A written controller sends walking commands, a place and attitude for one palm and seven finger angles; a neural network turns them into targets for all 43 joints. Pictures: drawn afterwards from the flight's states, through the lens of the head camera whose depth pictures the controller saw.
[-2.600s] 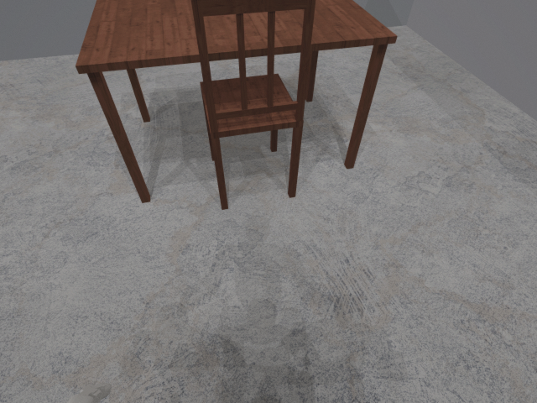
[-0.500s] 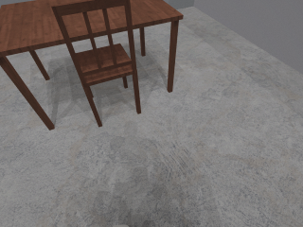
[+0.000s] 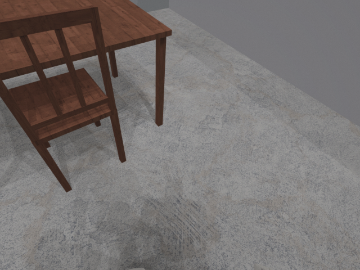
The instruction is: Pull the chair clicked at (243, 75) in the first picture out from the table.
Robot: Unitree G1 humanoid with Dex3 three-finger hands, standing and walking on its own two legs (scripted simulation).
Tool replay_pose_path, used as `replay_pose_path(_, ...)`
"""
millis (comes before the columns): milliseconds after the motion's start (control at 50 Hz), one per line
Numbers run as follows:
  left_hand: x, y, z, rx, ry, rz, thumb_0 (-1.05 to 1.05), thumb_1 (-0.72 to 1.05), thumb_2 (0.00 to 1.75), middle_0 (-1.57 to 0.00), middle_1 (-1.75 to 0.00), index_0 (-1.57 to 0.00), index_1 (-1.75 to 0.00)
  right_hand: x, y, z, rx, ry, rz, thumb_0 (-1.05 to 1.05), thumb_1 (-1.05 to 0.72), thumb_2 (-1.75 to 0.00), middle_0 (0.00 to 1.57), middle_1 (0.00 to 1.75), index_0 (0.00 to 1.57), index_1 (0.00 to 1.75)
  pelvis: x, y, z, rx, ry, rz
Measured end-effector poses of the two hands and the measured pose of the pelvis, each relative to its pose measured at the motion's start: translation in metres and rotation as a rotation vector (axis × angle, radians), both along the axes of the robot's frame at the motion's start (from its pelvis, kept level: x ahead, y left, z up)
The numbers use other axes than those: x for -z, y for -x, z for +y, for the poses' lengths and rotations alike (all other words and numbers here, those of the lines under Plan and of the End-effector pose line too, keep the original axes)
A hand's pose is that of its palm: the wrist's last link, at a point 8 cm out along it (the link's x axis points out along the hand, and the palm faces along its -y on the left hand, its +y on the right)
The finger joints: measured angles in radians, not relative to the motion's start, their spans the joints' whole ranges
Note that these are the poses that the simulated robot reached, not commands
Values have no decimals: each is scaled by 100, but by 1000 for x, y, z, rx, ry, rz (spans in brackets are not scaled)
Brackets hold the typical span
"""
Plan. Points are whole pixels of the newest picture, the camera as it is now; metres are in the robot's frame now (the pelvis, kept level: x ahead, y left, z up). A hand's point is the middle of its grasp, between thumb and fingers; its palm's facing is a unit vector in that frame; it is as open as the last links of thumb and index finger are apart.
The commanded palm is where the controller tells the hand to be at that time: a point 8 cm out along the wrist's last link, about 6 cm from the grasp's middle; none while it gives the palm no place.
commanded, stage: walk to a spot facing it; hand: left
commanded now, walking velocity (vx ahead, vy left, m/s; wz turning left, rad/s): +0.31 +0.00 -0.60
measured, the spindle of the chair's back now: (44, 80) +0.68 +0.55 -0.04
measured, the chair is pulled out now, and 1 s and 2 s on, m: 0.00 0.00 0.00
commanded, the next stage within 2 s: turn to face it in 0.58 s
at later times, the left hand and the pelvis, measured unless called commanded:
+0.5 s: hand (146, 193) +0.35 +0.12 -0.17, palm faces -0.32 -0.94 -0.14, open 7.4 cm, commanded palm none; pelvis +0.18 +0.00 -0.01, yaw -16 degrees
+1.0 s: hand (129, 175) +0.41 +0.19 -0.17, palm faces -0.25 -0.95 -0.17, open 7.4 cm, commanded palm none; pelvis +0.27 +0.04 +0.01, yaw -19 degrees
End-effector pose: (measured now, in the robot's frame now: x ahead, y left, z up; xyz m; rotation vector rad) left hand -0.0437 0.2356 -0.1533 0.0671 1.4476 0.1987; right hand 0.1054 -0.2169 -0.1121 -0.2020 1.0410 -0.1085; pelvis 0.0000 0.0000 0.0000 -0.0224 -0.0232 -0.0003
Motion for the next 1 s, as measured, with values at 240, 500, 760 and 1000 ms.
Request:
replay_pose_path(240,-31,-233,31,214,-6,-265,0,91,90,-19,-29,-20,-29,-7,76,7,298,39,283,0,-93,-90,20,30,20,30,-17,-87,30,132,-6,4)
replay_pose_path(500,-12,-403,-61,474,63,-311,1,91,90,-20,-30,-20,-30,22,80,50,520,-138,541,1,-91,-90,20,30,20,30,7,-183,-1,272,-11,19)
replay_pose_path(760,-28,-437,-43,538,-34,-236,1,90,90,-20,-30,-21,-30,12,-112,-34,502,-26,76,1,-91,-90,20,30,20,30,-5,-227,1,408,-19,20)
replay_pose_path(1000,-15,-456,5,397,18,-268,1,91,90,-20,-30,-20,-30,-1,-150,19,401,1,142,0,-92,-90,20,30,20,30,-8,-274,37,330,9,9)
